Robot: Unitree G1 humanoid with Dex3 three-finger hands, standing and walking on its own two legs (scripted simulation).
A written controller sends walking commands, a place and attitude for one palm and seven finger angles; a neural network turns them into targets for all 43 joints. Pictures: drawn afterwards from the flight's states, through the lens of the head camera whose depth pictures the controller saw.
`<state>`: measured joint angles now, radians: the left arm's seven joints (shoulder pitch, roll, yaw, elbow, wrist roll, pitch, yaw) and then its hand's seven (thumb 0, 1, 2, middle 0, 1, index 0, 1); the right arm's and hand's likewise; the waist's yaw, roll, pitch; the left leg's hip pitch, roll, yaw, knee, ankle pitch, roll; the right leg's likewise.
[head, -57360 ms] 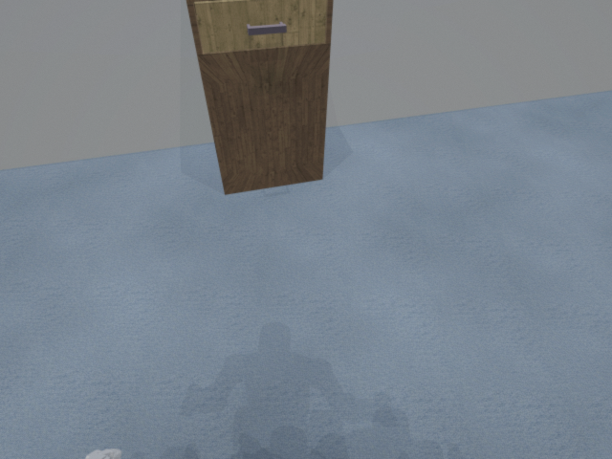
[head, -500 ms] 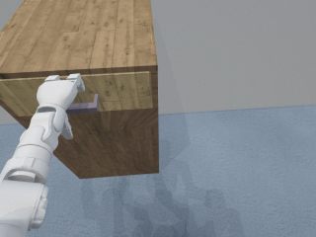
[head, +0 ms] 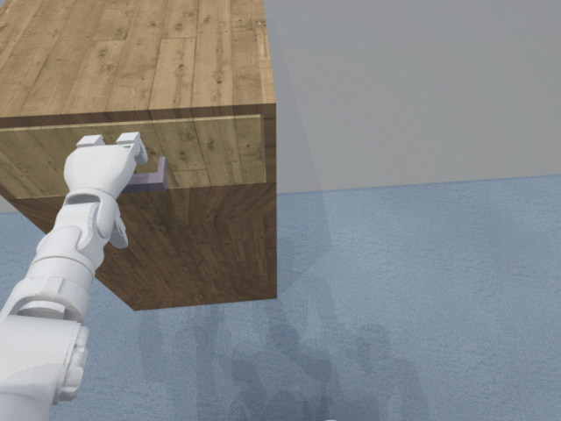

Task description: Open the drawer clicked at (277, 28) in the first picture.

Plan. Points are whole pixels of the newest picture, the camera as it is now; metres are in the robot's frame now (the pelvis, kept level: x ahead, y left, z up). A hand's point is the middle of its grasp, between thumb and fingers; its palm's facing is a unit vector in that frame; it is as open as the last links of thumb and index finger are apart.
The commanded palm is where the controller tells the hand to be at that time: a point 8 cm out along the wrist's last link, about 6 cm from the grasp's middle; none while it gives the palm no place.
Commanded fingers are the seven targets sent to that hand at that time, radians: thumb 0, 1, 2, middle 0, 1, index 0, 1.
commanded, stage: lower the fingers behind the handle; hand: left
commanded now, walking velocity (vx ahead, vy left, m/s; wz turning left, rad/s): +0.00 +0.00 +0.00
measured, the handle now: (125, 174) +0.50 +0.26 +0.02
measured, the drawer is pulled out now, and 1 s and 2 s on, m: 0.00 0.00 0.01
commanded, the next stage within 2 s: close the thumb around the handle in 0.88 s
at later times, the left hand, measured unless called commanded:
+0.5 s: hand (126, 198) +0.45 +0.25 +0.02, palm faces -0.02 -0.02 -1.00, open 13.7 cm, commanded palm +0.43 +0.25 +0.06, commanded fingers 0.00 -0.50 0.30 -0.30 -1.20 -0.30 -1.20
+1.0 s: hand (123, 204) +0.45 +0.26 +0.00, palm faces -0.04 -0.02 -1.00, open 13.7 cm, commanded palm +0.44 +0.26 +0.06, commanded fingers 0.00 -0.39 0.35 -0.31 -1.21 -0.31 -1.21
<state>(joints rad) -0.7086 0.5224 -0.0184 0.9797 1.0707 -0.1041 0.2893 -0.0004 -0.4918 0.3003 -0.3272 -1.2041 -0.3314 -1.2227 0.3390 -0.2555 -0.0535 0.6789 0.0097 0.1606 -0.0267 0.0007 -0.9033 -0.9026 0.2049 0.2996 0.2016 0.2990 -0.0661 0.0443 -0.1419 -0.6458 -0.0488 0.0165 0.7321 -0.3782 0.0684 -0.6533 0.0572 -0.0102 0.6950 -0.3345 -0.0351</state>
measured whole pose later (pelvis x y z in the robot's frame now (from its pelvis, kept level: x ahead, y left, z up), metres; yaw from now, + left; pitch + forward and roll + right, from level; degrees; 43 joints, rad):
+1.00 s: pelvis -0.01 +0.00 -0.02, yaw +0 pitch +20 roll -2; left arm -0.76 0.54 -0.01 1.09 1.09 -0.11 0.38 0.00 -0.49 0.30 -0.33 -1.21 -0.34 -1.23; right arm 0.36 -0.26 -0.03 0.70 0.00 0.14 -0.03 0.00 -0.90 -0.90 0.21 0.30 0.20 0.30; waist -0.11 0.04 -0.16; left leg -0.80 -0.04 0.01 0.85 -0.41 0.08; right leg -0.79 0.06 -0.03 0.79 -0.35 -0.03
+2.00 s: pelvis +0.01 +0.01 -0.01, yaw -2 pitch +19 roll -2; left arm -0.56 0.51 0.03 0.88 1.06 -0.09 0.35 0.01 0.76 0.80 -0.33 -1.34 -0.42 -1.35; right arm 0.33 -0.25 -0.06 0.67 0.00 0.17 -0.01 0.00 -0.90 -0.90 0.21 0.30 0.20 0.30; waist -0.08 0.05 -0.17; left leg -0.71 -0.03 0.04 0.80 -0.43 0.08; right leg -0.71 0.08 0.01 0.74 -0.36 -0.02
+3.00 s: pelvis +0.02 +0.00 +0.00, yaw -1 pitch +13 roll -1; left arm -0.02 0.40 -0.03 0.31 1.02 0.03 0.34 0.02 0.74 0.81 -0.31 -1.34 -0.42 -1.35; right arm 0.19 -0.24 -0.04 0.62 0.00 0.12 -0.02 0.00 -0.90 -0.90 0.20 0.30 0.20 0.30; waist 0.00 0.06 -0.13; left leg -0.53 -0.05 0.03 0.74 -0.42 0.07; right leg -0.55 0.06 0.01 0.71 -0.38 -0.03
